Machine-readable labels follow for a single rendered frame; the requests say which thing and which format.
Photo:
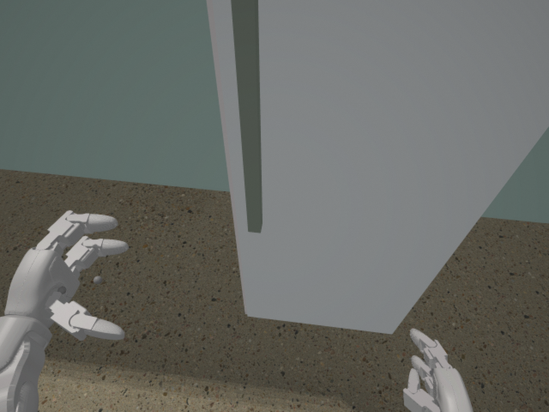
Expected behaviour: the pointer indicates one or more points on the right robot hand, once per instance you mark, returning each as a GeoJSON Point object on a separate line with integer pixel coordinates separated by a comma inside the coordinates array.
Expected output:
{"type": "Point", "coordinates": [444, 384]}

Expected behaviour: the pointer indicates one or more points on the robot left forearm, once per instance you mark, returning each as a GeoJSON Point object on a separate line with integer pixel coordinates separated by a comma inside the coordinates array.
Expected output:
{"type": "Point", "coordinates": [22, 356]}

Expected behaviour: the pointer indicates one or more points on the handle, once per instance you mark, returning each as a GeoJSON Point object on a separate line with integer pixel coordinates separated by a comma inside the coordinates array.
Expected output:
{"type": "Point", "coordinates": [246, 46]}

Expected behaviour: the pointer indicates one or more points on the fridge door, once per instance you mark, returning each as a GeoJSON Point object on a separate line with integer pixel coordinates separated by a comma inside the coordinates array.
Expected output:
{"type": "Point", "coordinates": [388, 127]}

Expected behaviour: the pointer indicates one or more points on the left robot hand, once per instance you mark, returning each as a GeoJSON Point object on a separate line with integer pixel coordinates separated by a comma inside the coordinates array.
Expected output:
{"type": "Point", "coordinates": [33, 290]}

